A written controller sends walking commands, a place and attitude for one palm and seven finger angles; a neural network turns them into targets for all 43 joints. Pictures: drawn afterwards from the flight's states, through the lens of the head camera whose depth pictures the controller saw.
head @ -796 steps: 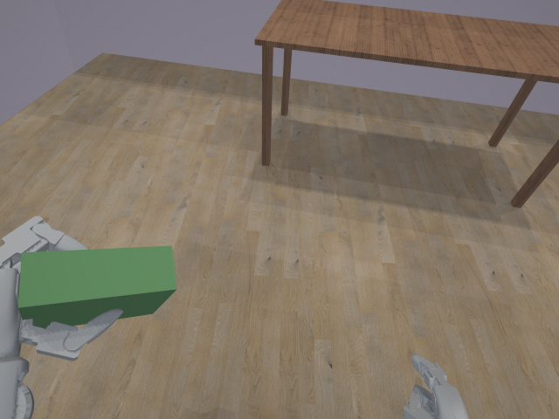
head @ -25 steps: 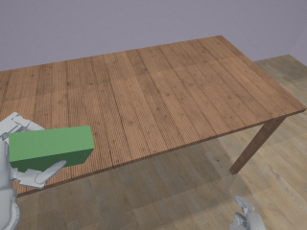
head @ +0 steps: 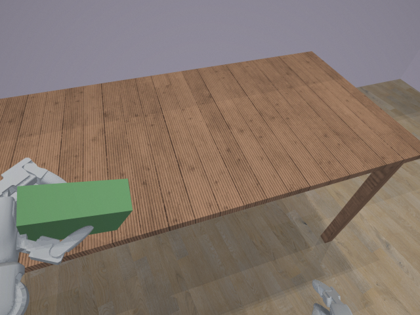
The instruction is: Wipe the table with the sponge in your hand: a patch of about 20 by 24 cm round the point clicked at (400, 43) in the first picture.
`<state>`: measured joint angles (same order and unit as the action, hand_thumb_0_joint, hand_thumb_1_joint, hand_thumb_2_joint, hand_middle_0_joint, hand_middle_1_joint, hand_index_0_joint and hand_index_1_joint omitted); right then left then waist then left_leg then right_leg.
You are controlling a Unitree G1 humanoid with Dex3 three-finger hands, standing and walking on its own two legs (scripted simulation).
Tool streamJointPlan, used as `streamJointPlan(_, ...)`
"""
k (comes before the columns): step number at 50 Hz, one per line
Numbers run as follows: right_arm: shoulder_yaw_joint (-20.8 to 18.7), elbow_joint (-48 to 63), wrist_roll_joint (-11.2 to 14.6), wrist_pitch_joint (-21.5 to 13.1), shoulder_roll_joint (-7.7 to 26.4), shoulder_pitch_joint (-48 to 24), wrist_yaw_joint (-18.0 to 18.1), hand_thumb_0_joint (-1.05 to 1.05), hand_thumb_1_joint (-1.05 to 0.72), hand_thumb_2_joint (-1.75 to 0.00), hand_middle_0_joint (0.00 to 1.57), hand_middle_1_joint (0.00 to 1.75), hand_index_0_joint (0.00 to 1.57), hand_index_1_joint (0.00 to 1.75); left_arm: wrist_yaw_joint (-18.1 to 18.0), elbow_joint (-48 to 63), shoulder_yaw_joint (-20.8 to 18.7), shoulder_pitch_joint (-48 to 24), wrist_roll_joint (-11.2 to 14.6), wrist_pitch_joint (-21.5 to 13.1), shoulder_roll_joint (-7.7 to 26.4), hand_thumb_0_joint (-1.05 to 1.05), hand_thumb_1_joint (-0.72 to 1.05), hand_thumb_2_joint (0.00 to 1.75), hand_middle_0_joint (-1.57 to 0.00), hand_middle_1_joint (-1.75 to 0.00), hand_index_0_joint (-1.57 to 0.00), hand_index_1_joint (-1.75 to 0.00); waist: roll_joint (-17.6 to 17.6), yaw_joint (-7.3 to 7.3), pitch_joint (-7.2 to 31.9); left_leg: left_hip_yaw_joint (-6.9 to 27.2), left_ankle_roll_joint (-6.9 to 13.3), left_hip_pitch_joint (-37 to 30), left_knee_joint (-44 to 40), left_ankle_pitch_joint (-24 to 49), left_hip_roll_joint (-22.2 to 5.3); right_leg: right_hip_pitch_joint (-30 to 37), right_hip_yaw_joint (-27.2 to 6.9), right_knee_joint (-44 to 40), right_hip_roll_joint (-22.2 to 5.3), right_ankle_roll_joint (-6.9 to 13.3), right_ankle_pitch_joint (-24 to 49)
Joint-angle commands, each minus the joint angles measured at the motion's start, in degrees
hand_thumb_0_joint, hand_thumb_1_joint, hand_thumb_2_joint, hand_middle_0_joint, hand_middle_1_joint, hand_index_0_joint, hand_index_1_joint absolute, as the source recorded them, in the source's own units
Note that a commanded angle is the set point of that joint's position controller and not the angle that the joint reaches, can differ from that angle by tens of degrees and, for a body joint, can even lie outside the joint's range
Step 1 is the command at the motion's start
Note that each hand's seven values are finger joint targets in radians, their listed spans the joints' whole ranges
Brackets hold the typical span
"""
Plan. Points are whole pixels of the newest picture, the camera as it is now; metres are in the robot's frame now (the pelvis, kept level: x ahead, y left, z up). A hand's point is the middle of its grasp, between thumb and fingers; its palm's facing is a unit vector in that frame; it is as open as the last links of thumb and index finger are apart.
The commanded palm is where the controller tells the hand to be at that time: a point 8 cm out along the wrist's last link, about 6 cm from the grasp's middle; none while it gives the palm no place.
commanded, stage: come to a stop and stand still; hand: left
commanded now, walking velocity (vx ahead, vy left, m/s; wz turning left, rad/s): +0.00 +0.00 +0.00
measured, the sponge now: (93, 210) +0.24 +0.20 +0.13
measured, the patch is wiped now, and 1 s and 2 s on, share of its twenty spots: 0.00 0.00 0.00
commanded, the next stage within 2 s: look again from close up in 0.38 s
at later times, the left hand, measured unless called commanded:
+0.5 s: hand (20, 205) +0.22 +0.28 +0.17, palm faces +0.42 -0.82 -0.38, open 9.4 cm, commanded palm +0.16 +0.31 +0.18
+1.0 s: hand out of the picture +0.23 +0.32 +0.20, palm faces +0.46 -0.65 -0.61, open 9.4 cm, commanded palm +0.16 +0.30 +0.18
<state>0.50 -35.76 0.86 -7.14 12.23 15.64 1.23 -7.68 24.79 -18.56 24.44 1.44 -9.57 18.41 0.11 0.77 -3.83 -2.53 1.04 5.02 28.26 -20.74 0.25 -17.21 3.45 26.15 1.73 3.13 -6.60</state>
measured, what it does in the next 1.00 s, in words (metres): stands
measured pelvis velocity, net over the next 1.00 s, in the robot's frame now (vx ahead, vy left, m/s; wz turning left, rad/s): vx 0.00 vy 0.02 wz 0.09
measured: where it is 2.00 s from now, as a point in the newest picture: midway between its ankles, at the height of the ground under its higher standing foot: outside the picture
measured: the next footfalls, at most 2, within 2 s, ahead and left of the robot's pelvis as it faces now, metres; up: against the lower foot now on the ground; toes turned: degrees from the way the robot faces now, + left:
none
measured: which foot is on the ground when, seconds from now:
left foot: down 0.00-1.00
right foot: down 0.00-1.00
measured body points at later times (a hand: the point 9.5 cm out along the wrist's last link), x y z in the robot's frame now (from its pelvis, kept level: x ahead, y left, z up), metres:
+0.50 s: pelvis +0.01 +0.03 +0.00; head +0.02 +0.05 +0.45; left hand +0.19 +0.33 +0.19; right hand +0.20 -0.19 -0.07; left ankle -0.06 +0.11 -0.73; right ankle +0.08 -0.08 -0.73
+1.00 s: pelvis +0.00 +0.02 -0.02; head +0.03 +0.03 +0.43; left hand +0.20 +0.35 +0.23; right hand +0.17 -0.22 -0.11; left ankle -0.06 +0.11 -0.73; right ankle +0.08 -0.08 -0.73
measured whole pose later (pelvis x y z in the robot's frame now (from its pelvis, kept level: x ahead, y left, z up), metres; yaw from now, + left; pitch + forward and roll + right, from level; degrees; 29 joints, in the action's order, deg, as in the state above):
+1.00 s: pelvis +0.00 +0.02 -0.02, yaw +5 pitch +1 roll -2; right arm 0.9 -38.0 -0.5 -7.1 18.4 15.2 -1.4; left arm -0.6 19.9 -24.4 7.6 0.4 -8.5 36.7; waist 1.3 5.0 -3.5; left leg 2.5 2.3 15.8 41.7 -26.4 1.9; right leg -24.8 5.0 36.4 0.7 2.0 -12.1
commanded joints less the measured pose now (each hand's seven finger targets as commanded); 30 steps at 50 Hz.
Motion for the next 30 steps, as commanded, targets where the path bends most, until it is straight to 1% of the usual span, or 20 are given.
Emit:
streamJointPlan(1, -3.2, 10.0, -0.1, -3.5, 7.0, -6.6, 0.7, 0.0, -0.9, -0.9, 0.2, 0.3, 0.2, 0.3, -1.7, 16.6, -8.5, -5.1, 0.8, -5.5, 12.5, 0.0, 0.1, 1.3, -1.2, -1.6, -1.2, -1.6, 2.5, 0.14, 7.3, 5.5, 1.3, 11.2, -7.9, 6.3, -4.2, 13.1, -9.0, -3.6, -5.9, -0.2, -5.7)
streamJointPlan(3, -3.5, 10.1, 0.0, -3.5, 7.2, -6.3, 0.5, 0.0, -0.9, -0.9, 0.2, 0.3, 0.2, 0.3, -1.7, 16.3, -8.8, -3.2, 1.1, -5.6, 12.3, 0.0, 0.1, 1.3, -1.2, -1.6, -1.2, -1.6, 2.2, 0.16, 8.4, 5.2, 0.7, 10.9, -7.1, 9.4, -4.0, 14.5, -8.6, -2.5, -6.1, 0.4, -1.3)
streamJointPlan(4, -3.5, 10.0, 0.1, -3.6, 7.2, -7.0, 0.6, 0.0, -0.9, -0.9, 0.2, 0.3, 0.2, 0.3, -1.7, 17.4, -9.8, -2.6, 1.3, -5.8, 13.3, 0.0, 0.1, 1.3, -1.2, -1.6, -1.2, -1.6, 3.4, 0.04, 9.1, 4.9, 0.3, 9.3, -6.5, 12.4, -4.1, 14.0, -8.5, -1.8, -6.2, 0.7, 2.1)
streamJointPlan(6, -3.7, 10.1, 0.1, -3.2, 7.0, -6.1, 0.5, 0.0, -0.9, -0.9, 0.2, 0.3, 0.2, 0.3, -1.7, 16.1, -9.9, -0.8, 1.7, -5.9, 12.7, 0.0, 0.1, 1.3, -1.2, -1.6, -1.2, -1.6, 2.1, -0.12, 10.8, 5.1, -0.6, 10.1, -4.3, 18.4, -4.3, 17.0, -7.7, -0.1, -6.8, 1.4, 9.4)
streamJointPlan(9, -4.1, 10.2, 0.6, -3.0, 7.1, -6.6, 0.5, 0.0, -0.9, -0.9, 0.2, 0.3, 0.2, 0.3, -1.4, 16.6, -10.2, 0.9, 2.3, -5.9, 12.9, 0.0, 0.1, 1.3, -1.2, -1.6, -1.2, -1.6, 2.3, -0.41, 13.1, 4.4, -2.3, 7.6, 0.4, 26.1, -3.7, 17.1, -9.0, 0.6, -8.5, 3.3, 18.2)
streamJointPlan(11, -4.4, 10.7, 0.7, -2.8, 7.4, -5.6, 0.3, 0.0, -0.9, -0.9, 0.2, 0.3, 0.2, 0.3, -1.2, 16.4, -9.6, 1.6, 2.6, -5.9, 12.3, 0.0, 0.1, 1.3, -1.2, -1.6, -1.2, -1.6, 0.1, -0.44, 13.7, 4.9, -3.2, 8.0, 1.5, 27.2, -3.4, 17.2, -9.0, 1.1, -9.3, 4.0, 19.2)
streamJointPlan(13, -4.1, 10.7, 0.6, -2.4, 7.2, -5.8, 0.3, 0.0, -0.9, -0.9, 0.2, 0.3, 0.2, 0.3, -1.1, 16.3, -9.3, 2.0, 2.7, -5.7, 12.1, 0.0, 0.1, 1.3, -1.2, -1.6, -1.2, -1.6, 0.0, -0.62, 12.6, 5.0, -2.7, 7.5, -0.2, 22.8, -3.5, 15.0, -9.5, 0.1, -9.4, 3.3, 15.9)
streamJointPlan(14, -4.1, 10.4, 0.8, -2.4, 7.3, -7.0, 0.6, 0.0, -0.9, -0.9, 0.2, 0.3, 0.2, 0.3, -1.1, 18.3, -9.9, 1.5, 2.8, -5.8, 12.9, 0.0, 0.1, 1.3, -1.2, -1.6, -1.2, -1.6, 2.3, -0.59, 12.0, 5.3, -2.9, 5.5, -1.7, 24.7, -4.0, 13.0, -9.5, 0.5, -8.6, 3.2, 16.1)
streamJointPlan(15, -3.7, 10.2, 0.3, -2.2, 7.1, -6.8, 0.6, 0.0, -0.9, -0.9, 0.2, 0.3, 0.2, 0.3, -1.0, 17.6, -8.3, 1.1, 2.7, -6.0, 11.3, 0.0, 0.1, 1.3, -1.2, -1.6, -1.2, -1.6, 3.0, -0.73, 10.9, 5.9, -2.9, 6.0, -3.7, 24.5, -4.9, 12.2, -8.0, 1.2, -7.8, 2.2, 14.0)
streamJointPlan(16, -3.8, 10.6, 0.4, -2.2, 7.2, -6.9, 0.6, 0.0, -0.9, -0.9, 0.2, 0.3, 0.2, 0.3, -1.1, 17.8, -8.7, 0.4, 2.5, -5.9, 12.0, 0.0, 0.1, 1.3, -1.2, -1.6, -1.2, -1.6, 3.8, -0.36, 10.1, 7.3, -3.1, 6.4, -5.8, 25.5, -6.0, 12.3, -6.9, 2.1, -6.2, 1.2, 13.0)
streamJointPlan(19, -3.4, 10.5, 0.5, -2.2, 6.8, -8.6, 1.0, 0.0, -0.9, -0.9, 0.2, 0.3, 0.2, 0.3, -1.0, 19.7, -8.5, -3.8, 2.1, -5.7, 12.7, 0.0, 0.1, 1.3, -1.2, -1.6, -1.2, -1.6, 7.8, -0.06, 8.7, 6.8, -3.7, 5.6, -7.0, 31.7, -7.6, 12.1, -4.6, 3.1, -4.4, -0.3, 12.2)
streamJointPlan(20, -3.2, 10.3, 0.0, -2.1, 6.8, -8.0, 0.9, 0.0, -0.9, -0.9, 0.2, 0.3, 0.2, 0.3, -0.8, 18.1, -6.9, -4.9, 2.0, -5.8, 11.0, 0.0, 0.1, 1.3, -1.2, -1.6, -1.2, -1.6, 7.3, -0.21, 8.0, 6.8, -3.7, 6.6, -7.2, 31.8, -7.9, 12.5, -3.8, 3.2, -4.2, -0.5, 10.2)
streamJointPlan(23, -3.7, 10.8, 0.3, -2.3, 7.1, -7.3, 0.6, 0.0, -0.9, -0.9, 0.2, 0.3, 0.2, 0.3, -0.8, 16.7, -6.2, -7.2, 1.7, -5.2, 10.8, 0.0, 0.1, 1.3, -1.2, -1.6, -1.2, -1.6, 6.5, 0.06, 7.7, 6.2, -3.7, 8.6, -6.2, 28.0, -7.1, 14.9, -4.4, 1.8, -4.4, 0.1, 10.7)
streamJointPlan(24, 6.2, 14.6, 4.0, -2.7, 9.2, -2.8, 3.3, 0.0, -0.9, -0.9, 0.2, 0.3, 0.2, 0.3, 0.6, 32.1, -22.9, -65.8, -2.2, -13.3, 53.6, 0.0, 0.1, 1.3, -1.2, -1.6, -1.2, -1.6, 22.3, -4.08, 3.3, 9.1, 0.4, 23.3, -6.0, 23.1, -7.5, 13.3, -3.6, 12.2, -0.7, -5.4, -12.2)
streamJointPlan(25, 1.0, 11.6, 2.3, -5.1, 3.3, -1.2, 2.7, 0.0, -0.9, -0.9, 0.2, 0.3, 0.2, 0.3, 0.9, 7.4, -19.2, -46.4, -5.0, -9.5, 27.0, 0.0, 0.1, 1.3, -1.2, -1.6, -1.2, -1.6, 6.8, -0.39, 2.7, 12.0, 0.7, 15.8, -6.1, 12.5, -12.1, -1.0, -3.4, 9.3, -5.3, -3.3, -17.4)
streamJointPlan(26, 1.9, 9.9, 0.9, -4.2, 6.0, -5.6, 0.7, 0.0, -0.9, -0.9, 0.2, 0.3, 0.2, 0.3, 0.9, 3.5, -15.0, -37.2, -2.3, -7.3, 23.6, 0.0, 0.1, 1.3, -1.2, -1.6, -1.2, -1.6, 3.0, -0.32, 0.8, 6.8, -0.1, 12.9, -10.0, 14.6, -8.7, -0.3, -1.6, 5.2, -3.4, -2.4, -17.4)
streamJointPlan(27, -0.2, 10.2, 0.1, -3.9, 9.1, -6.4, 0.0, 0.0, -0.9, -0.9, 0.2, 0.3, 0.2, 0.3, 1.0, 1.0, -15.2, -34.3, -1.9, -6.8, 25.3, 0.0, 0.1, 1.3, -1.2, -1.6, -1.2, -1.6, 4.3, 0.69, 3.5, 3.5, -0.1, 11.3, -6.9, 17.8, -5.9, 2.2, -3.0, 2.2, -2.7, -1.8, -10.7)
streamJointPlan(28, -0.8, 10.9, -0.8, -4.2, 9.5, -4.5, -0.5, 0.0, -0.9, -0.9, 0.2, 0.3, 0.2, 0.3, 1.9, 2.5, -14.1, -30.7, -1.4, -7.7, 25.2, 0.0, 0.1, 1.3, -1.2, -1.6, -1.2, -1.6, 3.3, 0.82, 6.9, 3.3, -0.4, 12.3, -3.8, 19.3, -3.8, 5.5, -5.1, 0.2, -3.8, -1.5, -3.4)
streamJointPlan(29, -0.6, 10.8, -0.8, -4.0, 9.1, -7.2, -1.8, 0.0, -0.9, -0.9, 0.2, 0.3, 0.2, 0.3, 2.7, 1.6, -11.8, -25.0, -0.2, -7.1, 21.4, 0.0, 0.1, 1.3, -1.2, -1.6, -1.2, -1.6, 5.9, 0.9, 10.5, 2.6, -1.7, 9.0, -2.7, 22.3, -2.9, 6.2, -6.5, 2.1, -3.4, -0.4, 3.1)
streamJointPlan(30, -0.9, 11.7, -1.2, -3.9, 9.4, -4.5, -2.7, 0.0, -0.9, -0.9, 0.2, 0.3, 0.2, 0.3, 3.2, 4.0, -8.8, -18.0, 0.6, -7.5, 18.6, 0.0, 0.1, 1.3, -1.2, -1.6, -1.2, -1.6, 6.4, 1.16, 10.3, 3.7, -2.2, 13.2, -3.1, 22.7, -3.0, 8.7, -5.6, 2.4, -4.9, -0.6, 6.8)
